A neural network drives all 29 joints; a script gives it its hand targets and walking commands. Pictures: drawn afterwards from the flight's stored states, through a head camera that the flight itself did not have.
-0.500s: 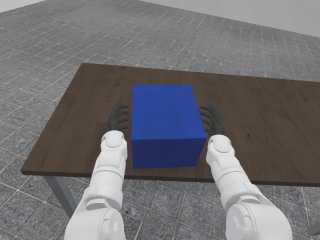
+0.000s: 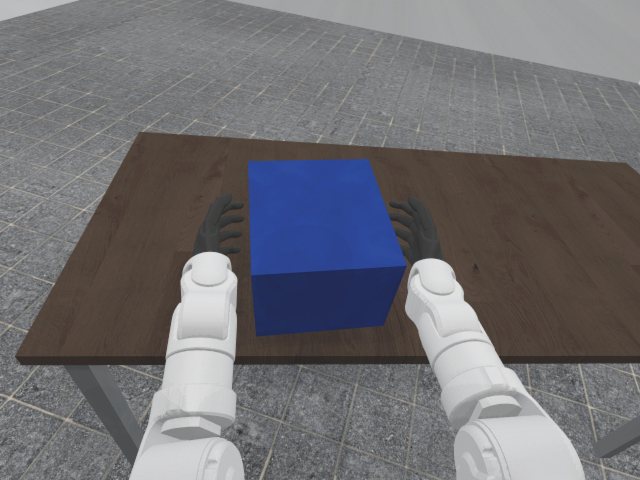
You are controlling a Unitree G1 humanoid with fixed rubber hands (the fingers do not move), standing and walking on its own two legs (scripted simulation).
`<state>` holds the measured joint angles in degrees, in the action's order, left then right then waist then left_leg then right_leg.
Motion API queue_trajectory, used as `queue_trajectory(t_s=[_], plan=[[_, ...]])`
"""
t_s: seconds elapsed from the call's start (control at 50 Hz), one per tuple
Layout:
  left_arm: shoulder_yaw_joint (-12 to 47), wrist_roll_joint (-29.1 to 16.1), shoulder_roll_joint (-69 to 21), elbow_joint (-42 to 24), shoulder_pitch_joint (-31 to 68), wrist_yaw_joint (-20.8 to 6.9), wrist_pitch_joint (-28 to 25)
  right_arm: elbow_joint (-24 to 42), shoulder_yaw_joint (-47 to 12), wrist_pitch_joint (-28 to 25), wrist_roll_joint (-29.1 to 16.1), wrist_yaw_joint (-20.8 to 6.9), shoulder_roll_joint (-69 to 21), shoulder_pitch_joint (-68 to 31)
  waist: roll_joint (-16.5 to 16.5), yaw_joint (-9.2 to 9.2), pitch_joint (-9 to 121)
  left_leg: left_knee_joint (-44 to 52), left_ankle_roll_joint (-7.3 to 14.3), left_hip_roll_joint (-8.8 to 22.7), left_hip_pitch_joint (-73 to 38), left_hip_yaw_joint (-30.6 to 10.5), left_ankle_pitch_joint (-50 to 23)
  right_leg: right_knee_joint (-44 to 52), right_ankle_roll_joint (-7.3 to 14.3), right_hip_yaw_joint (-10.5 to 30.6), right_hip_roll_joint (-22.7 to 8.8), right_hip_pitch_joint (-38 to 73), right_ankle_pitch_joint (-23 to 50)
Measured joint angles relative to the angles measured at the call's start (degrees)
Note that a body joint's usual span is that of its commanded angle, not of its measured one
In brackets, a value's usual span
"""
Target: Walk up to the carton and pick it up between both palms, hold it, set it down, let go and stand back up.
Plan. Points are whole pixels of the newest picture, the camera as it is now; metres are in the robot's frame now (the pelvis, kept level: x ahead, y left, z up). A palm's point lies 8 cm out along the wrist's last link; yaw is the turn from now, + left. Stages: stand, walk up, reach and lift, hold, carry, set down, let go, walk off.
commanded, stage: reach and lift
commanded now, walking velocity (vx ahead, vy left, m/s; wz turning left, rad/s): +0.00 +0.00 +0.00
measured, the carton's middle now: (315, 242) +0.44 +0.03 +0.08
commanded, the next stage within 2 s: hold in 0.96 s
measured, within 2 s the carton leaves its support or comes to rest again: neither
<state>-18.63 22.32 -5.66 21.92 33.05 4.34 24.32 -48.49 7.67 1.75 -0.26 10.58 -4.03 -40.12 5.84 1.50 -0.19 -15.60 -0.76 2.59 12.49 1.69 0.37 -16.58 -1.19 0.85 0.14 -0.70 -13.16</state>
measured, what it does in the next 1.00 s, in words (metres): stands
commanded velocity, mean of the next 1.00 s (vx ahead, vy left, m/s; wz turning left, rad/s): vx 0.00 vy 0.00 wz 0.00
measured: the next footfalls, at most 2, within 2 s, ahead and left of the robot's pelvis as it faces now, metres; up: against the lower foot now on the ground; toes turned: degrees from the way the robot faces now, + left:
none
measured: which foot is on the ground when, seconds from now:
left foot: down 0.00-1.00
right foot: down 0.00-1.00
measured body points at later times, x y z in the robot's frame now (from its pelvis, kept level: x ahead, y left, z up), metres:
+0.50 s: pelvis +0.02 -0.01 +0.00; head -0.01 +0.02 +0.45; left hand +0.38 +0.15 +0.13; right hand +0.39 -0.12 +0.14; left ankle +0.09 +0.13 -0.75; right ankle -0.04 -0.13 -0.75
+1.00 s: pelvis +0.01 -0.01 +0.00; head -0.02 +0.03 +0.45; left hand +0.38 +0.16 +0.14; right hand +0.38 -0.11 +0.16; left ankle +0.09 +0.13 -0.75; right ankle -0.04 -0.13 -0.75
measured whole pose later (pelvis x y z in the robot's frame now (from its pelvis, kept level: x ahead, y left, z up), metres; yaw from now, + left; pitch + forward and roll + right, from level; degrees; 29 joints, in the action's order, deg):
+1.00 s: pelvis +0.01 -0.01 +0.00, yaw +2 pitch -10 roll +0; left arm -18.1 27.2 -4.7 6.2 30.4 -2.5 38.9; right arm -32.9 -3.5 11.4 -7.8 17.0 -3.6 -37.0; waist 6.3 5.7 -5.7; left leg -15.5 -1.3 1.7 3.6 0.3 1.8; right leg -15.4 -0.8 -0.9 -0.5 9.3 -14.7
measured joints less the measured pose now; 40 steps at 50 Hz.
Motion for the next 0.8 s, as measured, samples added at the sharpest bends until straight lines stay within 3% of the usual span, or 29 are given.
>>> queue_trajectory(t_s=[0.2, 0.34, 0.58, 0.8], plan=[[0.6, 1.4, 1.9, -5.1, -0.8, -3.6, 5.5, 5.0, -5.0, 4.5, -2.7, 2.9, -0.1, 0.4, 0.7, 2.27, -1.8, -0.4, -0.3, -0.8, -4.2, -0.9, 1.5, 0.4, 0.2, -1.1, -0.6, 5.1, -1.5], [1.9, 1.3, 1.8, -10.8, -3.4, -3.9, 8.5, 10.4, -9.8, 6.2, -6.5, 5.0, 0.9, 3.0, 0.2, 3.73, -2.8, -1.2, -0.6, -0.9, -5.1, -1.4, 2.3, 0.6, 0.3, -1.7, -0.6, 6.6, -1.9], [1.5, 2.5, 1.3, -15.0, -4.9, -5.5, 12.0, 16.5, -13.6, 9.7, -8.3, 7.9, 1.2, 5.5, -0.2, 4.13, -4.1, -1.0, -0.9, -0.7, -6.8, -1.7, 2.3, 0.0, 0.7, -1.9, -0.3, 8.1, -2.5], [0.5, 4.1, 1.5, -15.7, -3.4, -7.0, 13.4, 16.6, -12.1, 10.0, -7.4, 7.6, 0.1, 4.0, 0.0, 4.23, -4.8, 0.0, -0.9, -0.9, -8.3, -2.0, 1.7, 0.9, 0.7, -2.3, -0.5, 9.6, -2.0]])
